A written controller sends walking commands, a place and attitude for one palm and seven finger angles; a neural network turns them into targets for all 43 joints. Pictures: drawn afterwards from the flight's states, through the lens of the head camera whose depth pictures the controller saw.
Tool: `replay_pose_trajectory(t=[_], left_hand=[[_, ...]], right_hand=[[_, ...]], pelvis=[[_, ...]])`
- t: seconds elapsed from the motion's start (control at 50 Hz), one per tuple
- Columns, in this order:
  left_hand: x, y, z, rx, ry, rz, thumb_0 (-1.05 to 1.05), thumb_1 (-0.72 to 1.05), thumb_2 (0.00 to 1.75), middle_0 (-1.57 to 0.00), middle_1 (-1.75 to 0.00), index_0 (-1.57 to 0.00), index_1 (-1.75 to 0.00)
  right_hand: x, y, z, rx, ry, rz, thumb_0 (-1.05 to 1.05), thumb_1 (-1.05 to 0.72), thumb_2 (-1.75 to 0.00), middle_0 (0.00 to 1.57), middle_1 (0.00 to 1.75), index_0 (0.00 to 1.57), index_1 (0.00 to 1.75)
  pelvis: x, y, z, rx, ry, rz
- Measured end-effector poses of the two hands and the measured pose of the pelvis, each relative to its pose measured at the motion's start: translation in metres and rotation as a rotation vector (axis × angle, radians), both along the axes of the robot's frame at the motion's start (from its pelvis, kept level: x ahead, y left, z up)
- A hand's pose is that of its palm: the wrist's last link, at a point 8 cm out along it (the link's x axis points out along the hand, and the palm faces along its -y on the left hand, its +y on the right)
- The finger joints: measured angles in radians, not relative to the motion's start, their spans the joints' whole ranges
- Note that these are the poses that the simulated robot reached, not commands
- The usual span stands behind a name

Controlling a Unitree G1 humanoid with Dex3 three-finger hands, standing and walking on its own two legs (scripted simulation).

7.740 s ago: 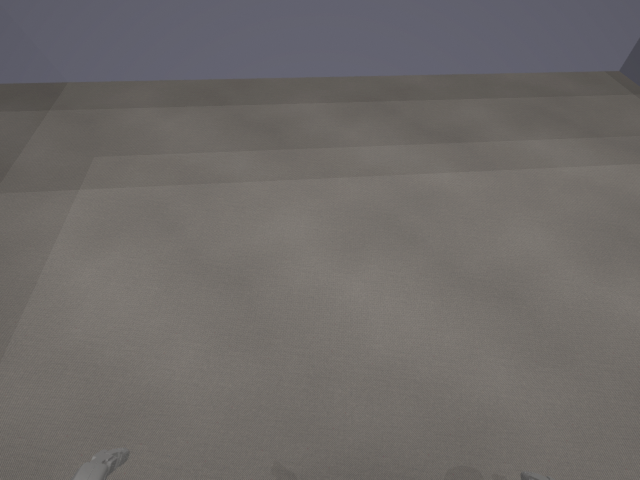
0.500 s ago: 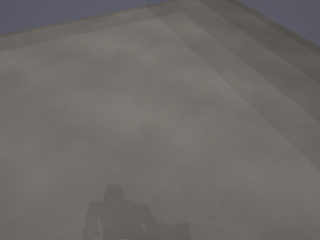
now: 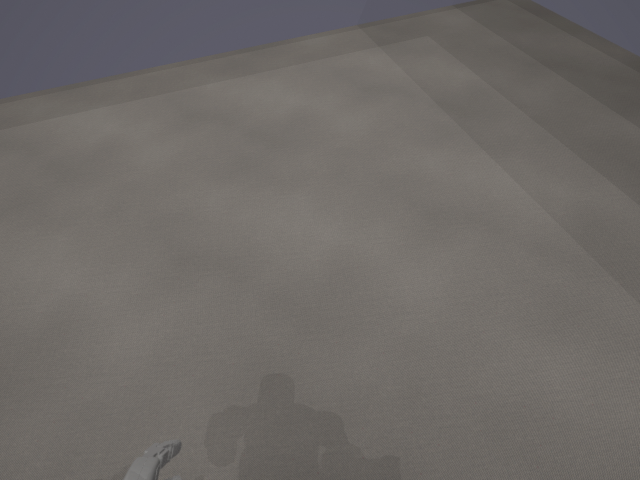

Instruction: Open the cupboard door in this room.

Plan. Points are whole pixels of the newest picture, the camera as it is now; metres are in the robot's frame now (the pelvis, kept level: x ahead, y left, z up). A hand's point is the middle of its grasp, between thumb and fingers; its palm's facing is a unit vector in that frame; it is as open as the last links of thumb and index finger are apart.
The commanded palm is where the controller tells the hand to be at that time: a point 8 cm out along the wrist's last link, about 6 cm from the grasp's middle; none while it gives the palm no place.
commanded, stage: turn or walk to find it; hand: left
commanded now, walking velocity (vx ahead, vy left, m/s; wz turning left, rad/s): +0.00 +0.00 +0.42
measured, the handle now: out of the picture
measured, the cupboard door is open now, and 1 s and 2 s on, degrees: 0 0 0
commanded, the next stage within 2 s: none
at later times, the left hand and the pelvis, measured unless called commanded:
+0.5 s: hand out of the picture -0.07 +0.22 -0.18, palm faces +0.31 -0.92 -0.23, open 7.3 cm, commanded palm none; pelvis -0.04 +0.02 +0.00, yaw +15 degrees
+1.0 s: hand out of the picture -0.02 +0.21 -0.14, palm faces +0.42 -0.86 -0.28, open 7.3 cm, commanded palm none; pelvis -0.05 -0.02 +0.00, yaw +25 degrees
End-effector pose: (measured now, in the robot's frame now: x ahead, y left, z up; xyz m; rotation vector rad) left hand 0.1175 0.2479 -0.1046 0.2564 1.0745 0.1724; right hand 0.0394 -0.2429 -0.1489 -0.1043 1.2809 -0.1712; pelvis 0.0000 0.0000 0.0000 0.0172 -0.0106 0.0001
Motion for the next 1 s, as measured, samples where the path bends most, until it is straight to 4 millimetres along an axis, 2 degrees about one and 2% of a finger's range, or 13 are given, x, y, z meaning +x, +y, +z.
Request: replay_pose_trajectory(t=[0.16,0.3,0.4,0.5,0.56,0.66,0.76,0.84,0.92,1.0], left_hand=[[-0.056,-0.023,0.010,-0.007,0.044,0.098,0.00,0.91,0.90,-0.20,-0.30,-0.21,-0.30],[-0.112,-0.025,-0.003,-0.044,0.122,0.207,0.00,0.91,0.90,-0.20,-0.30,-0.21,-0.30],[-0.159,-0.012,-0.019,-0.076,0.189,0.291,0.00,0.91,0.90,-0.20,-0.30,-0.21,-0.30],[-0.205,0.013,-0.043,-0.108,0.248,0.382,0.00,0.91,0.90,-0.20,-0.30,-0.21,-0.30],[-0.221,0.025,-0.044,-0.109,0.286,0.409,0.00,0.91,0.90,-0.20,-0.30,-0.21,-0.30],[-0.219,0.039,-0.030,-0.107,0.240,0.434,0.01,0.91,0.90,-0.20,-0.30,-0.20,-0.30],[-0.203,0.044,-0.019,-0.084,0.163,0.443,0.01,0.91,0.90,-0.20,-0.30,-0.20,-0.30],[-0.186,0.039,-0.013,-0.063,0.110,0.437,0.00,0.91,0.90,-0.20,-0.30,-0.20,-0.30],[-0.168,0.025,-0.005,-0.040,0.053,0.430,0.00,0.91,0.90,-0.20,-0.30,-0.20,-0.30],[-0.165,0.004,0.000,-0.007,0.009,0.436,0.00,0.91,0.90,-0.20,-0.30,-0.20,-0.30]], right_hand=[[-0.013,-0.030,0.004,-0.003,0.072,0.055,0.00,-0.91,-0.90,0.20,0.30,0.20,0.30],[-0.005,-0.031,0.011,-0.037,0.117,0.142,0.00,-0.91,-0.90,0.20,0.30,0.20,0.30],[0.024,-0.010,0.017,-0.066,0.080,0.232,0.00,-0.91,-0.90,0.20,0.30,0.20,0.30],[0.061,0.028,0.023,-0.095,-0.040,0.327,0.00,-0.91,-0.90,0.20,0.30,0.20,0.30],[0.072,0.049,0.033,-0.092,-0.096,0.362,0.00,-0.91,-0.90,0.20,0.30,0.20,0.30],[0.077,0.070,0.043,-0.079,-0.119,0.406,0.00,-0.91,-0.90,0.20,0.30,0.20,0.30],[0.072,0.074,0.040,-0.055,-0.107,0.428,0.00,-0.91,-0.90,0.20,0.30,0.20,0.30],[0.062,0.063,0.031,-0.040,-0.073,0.426,0.00,-0.90,-0.90,0.20,0.30,0.20,0.30],[0.049,0.041,0.017,-0.027,-0.021,0.422,0.00,-0.90,-0.90,0.20,0.30,0.20,0.30],[0.043,0.015,-0.001,-0.012,0.028,0.423,0.00,-0.91,-0.90,0.20,0.30,0.20,0.30]], pelvis=[[-0.009,-0.018,0.011,0.022,-0.016,0.094],[-0.016,-0.017,0.012,0.015,-0.007,0.166],[-0.025,-0.006,0.008,0.002,0.002,0.214],[-0.035,0.015,-0.004,-0.014,-0.002,0.262],[-0.039,0.022,0.000,-0.022,-0.009,0.269],[-0.044,0.030,0.011,-0.042,-0.008,0.309],[-0.048,0.027,0.014,-0.039,-0.002,0.347],[-0.049,0.018,0.013,-0.029,0.002,0.376],[-0.050,0.002,0.008,-0.015,0.007,0.408],[-0.049,-0.017,0.001,-0.009,0.003,0.444]])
